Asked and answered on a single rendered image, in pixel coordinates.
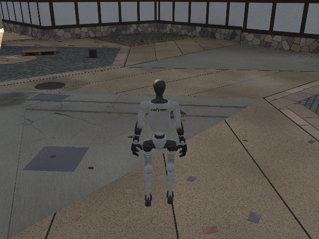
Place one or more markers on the robot left upper arm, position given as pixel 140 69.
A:
pixel 141 114

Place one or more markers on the robot right upper arm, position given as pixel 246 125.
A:
pixel 176 113

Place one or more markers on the left robot forearm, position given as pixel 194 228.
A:
pixel 137 134

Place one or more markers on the right robot forearm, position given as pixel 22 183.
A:
pixel 181 136

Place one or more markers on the left robot hand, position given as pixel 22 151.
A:
pixel 134 149

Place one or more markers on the right robot hand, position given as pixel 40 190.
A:
pixel 183 151

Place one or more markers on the left robot thigh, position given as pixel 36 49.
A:
pixel 148 150

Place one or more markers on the left robot foot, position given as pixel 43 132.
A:
pixel 147 201

